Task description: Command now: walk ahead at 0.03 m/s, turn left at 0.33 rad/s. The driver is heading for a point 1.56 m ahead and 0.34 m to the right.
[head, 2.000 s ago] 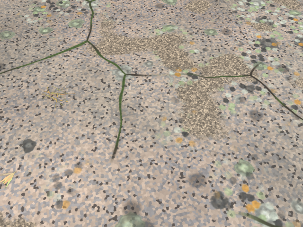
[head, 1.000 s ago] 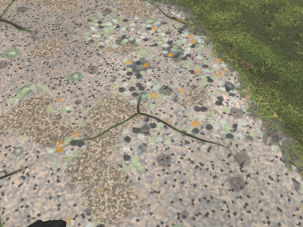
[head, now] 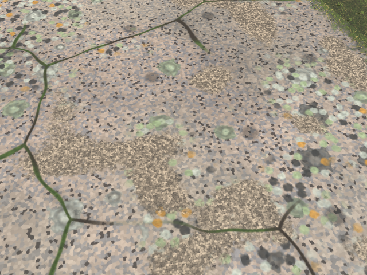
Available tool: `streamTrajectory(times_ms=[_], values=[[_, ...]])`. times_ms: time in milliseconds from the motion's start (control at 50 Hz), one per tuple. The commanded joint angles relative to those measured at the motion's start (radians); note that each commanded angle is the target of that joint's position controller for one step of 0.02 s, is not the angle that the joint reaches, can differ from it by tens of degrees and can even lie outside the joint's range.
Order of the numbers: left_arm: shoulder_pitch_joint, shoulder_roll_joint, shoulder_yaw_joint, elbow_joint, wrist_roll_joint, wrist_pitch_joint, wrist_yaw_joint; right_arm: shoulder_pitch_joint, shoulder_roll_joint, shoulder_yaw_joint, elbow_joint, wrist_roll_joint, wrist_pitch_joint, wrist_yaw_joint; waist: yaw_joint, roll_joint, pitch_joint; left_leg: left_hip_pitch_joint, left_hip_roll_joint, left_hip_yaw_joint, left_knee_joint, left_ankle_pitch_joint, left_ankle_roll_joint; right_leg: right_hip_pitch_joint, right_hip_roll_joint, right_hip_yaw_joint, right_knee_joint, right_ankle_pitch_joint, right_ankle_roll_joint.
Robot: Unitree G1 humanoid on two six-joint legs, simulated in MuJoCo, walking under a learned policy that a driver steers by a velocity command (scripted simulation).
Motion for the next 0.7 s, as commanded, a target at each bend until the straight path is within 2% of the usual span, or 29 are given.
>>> streamTrajectory(times_ms=[20,40,60,80,100,120,140,160,180,220,240,280,320,340,360,380,400,420,460,500,700], values=[[0.041,0.077,0.019,-0.055,-0.001,-0.027,-0.016,-0.016,-0.125,-0.021,-0.063,0.002,-0.001,-0.001,0.025,0.151,-0.153,0.123,0.256,-0.273,-0.091,0.04,0.137,0.143,0.009,-0.044,-0.18,0.063,-0.031],[0.059,0.078,0.019,-0.049,0.005,-0.032,-0.022,-0.003,-0.109,-0.012,-0.056,0.007,0.002,-0.002,0.04,0.138,-0.141,0.1,0.227,-0.256,-0.061,0.03,0.104,0.216,-0.002,-0.045,-0.305,0.154,-0.055],[0.065,0.132,0.027,-0.057,0.026,-0.034,-0.022,0.04,-0.077,-0.001,-0.05,0.001,0.0,-0.002,0.021,0.04,-0.136,0.043,0.168,-0.195,0.031,-0.078,0.044,0.283,-0.13,0.071,-0.375,0.222,-0.1],[0.013,0.211,0.04,-0.071,0.042,-0.026,-0.016,0.097,-0.057,0.001,-0.055,-0.001,-0.01,0.002,-0.053,-0.192,-0.103,-0.069,0.018,-0.025,0.166,-0.311,-0.016,0.297,-0.287,0.252,-0.401,0.403,-0.216],[0.017,0.156,0.03,-0.071,0.057,-0.026,-0.017,0.036,-0.117,-0.014,-0.067,-0.01,-0.023,0.001,0.001,-0.255,-0.101,-0.071,0.035,0.011,0.303,-0.436,-0.059,0.218,-0.373,0.363,-0.434,0.404,-0.332],[0.008,0.133,0.023,-0.077,0.046,-0.03,-0.016,0.008,-0.166,-0.033,-0.062,-0.002,-0.024,0.0,0.02,-0.195,-0.089,-0.079,0.05,-0.001,0.424,-0.432,-0.08,0.224,-0.345,0.337,-0.43,0.393,-0.344],[-0.002,0.135,0.025,-0.071,0.028,-0.031,-0.013,0.013,-0.156,-0.038,-0.044,0.004,-0.018,-0.002,0.016,-0.156,-0.082,-0.104,0.051,0.001,0.493,-0.407,-0.099,0.248,-0.302,0.276,-0.409,0.405,-0.316],[-0.008,0.129,0.022,-0.07,0.012,-0.032,-0.012,0.026,-0.135,-0.035,-0.03,0.002,-0.008,-0.005,0.015,-0.141,-0.079,-0.12,0.059,-0.001,0.528,-0.385,-0.117,0.272,-0.274,0.23,-0.393,0.426,-0.293],[-0.016,0.114,0.016,-0.064,0.005,-0.031,-0.011,0.035,-0.104,-0.027,-0.021,0.002,0.0,-0.005,0.01,-0.131,-0.076,-0.112,0.073,-0.004,0.523,-0.362,-0.131,0.284,-0.254,0.194,-0.376,0.474,-0.28],[-0.024,0.093,0.009,-0.052,0.005,-0.02,-0.015,0.032,-0.042,-0.004,-0.014,0.005,0.002,-0.001,0.007,-0.147,-0.085,-0.04,0.096,0.066,0.374,-0.333,-0.147,0.29,-0.19,0.103,-0.354,0.53,-0.252],[-0.015,0.089,0.009,-0.045,0.006,-0.014,-0.017,0.011,-0.021,0.006,-0.016,0.006,-0.001,0.002,0.024,-0.17,-0.097,0.007,0.106,0.094,0.285,-0.322,-0.15,0.301,-0.173,0.081,-0.34,0.554,-0.247],[0.026,0.104,0.011,-0.027,0.005,-0.002,-0.018,-0.007,-0.026,0.007,-0.012,0.015,-0.003,0.004,0.048,-0.198,-0.115,0.078,0.108,0.122,0.12,-0.254,-0.147,0.334,-0.176,0.092,-0.321,0.579,-0.258],[0.039,0.104,0.008,-0.012,-0.01,0.0,-0.021,0.029,-0.043,0.002,0.017,0.012,-0.004,0.007,0.026,-0.177,-0.106,0.197,0.105,0.138,-0.137,-0.026,-0.115,0.313,-0.16,0.088,-0.306,0.524,-0.228],[0.067,0.098,0.004,-0.002,-0.007,-0.009,-0.024,0.026,-0.076,-0.002,0.016,0.003,-0.003,0.004,0.036,-0.144,-0.114,0.276,0.139,0.09,-0.162,0.062,-0.089,0.27,-0.154,0.093,-0.314,0.447,-0.187],[0.081,0.086,-0.003,-0.003,0.014,-0.025,-0.033,0.035,-0.135,-0.011,0.01,-0.006,-0.001,-0.004,0.057,-0.042,-0.143,0.366,0.222,0.018,-0.094,0.275,-0.057,0.204,-0.118,0.053,-0.282,0.353,-0.14],[0.106,0.063,-0.008,0.003,0.02,-0.037,-0.04,0.025,-0.147,-0.017,0.033,-0.006,0.002,-0.002,0.09,0.089,-0.152,0.321,0.224,0.022,-0.038,0.201,-0.006,0.211,-0.048,-0.025,-0.303,0.22,-0.094],[0.044,0.081,-0.009,0.01,0.024,-0.038,-0.039,0.015,-0.091,-0.007,0.03,-0.007,-0.001,0.008,0.046,0.069,-0.127,0.25,0.207,0.02,-0.059,0.073,0.006,0.251,-0.03,-0.053,-0.281,0.165,-0.058],[0.009,0.082,-0.006,0.01,0.02,-0.034,-0.037,0.014,-0.064,0.003,0.04,-0.015,-0.006,0.011,0.039,0.054,-0.098,0.211,0.202,0.017,-0.078,0.014,-0.004,0.255,-0.028,-0.059,-0.274,0.16,-0.049],[0.004,0.072,-0.008,0.02,0.014,-0.018,-0.026,0.008,-0.07,0.006,0.053,-0.015,-0.02,0.01,0.041,0.068,-0.048,0.166,0.189,0.024,-0.089,0.002,-0.024,0.253,-0.029,-0.057,-0.268,0.186,-0.054],[0.019,0.07,-0.007,0.036,0.013,-0.011,-0.019,0.024,-0.065,0.01,0.073,-0.012,-0.031,0.006,0.046,0.074,-0.033,0.148,0.185,0.027,-0.09,-0.005,-0.031,0.262,-0.03,-0.056,-0.27,0.187,-0.058],[0.037,0.069,-0.002,0.133,0.007,-0.001,-0.005,0.048,-0.054,0.022,0.157,-0.007,-0.048,-0.001,0.042,0.024,-0.013,0.154,0.17,0.037,-0.096,-0.013,-0.031,0.277,-0.026,-0.06,-0.287,0.198,-0.04]])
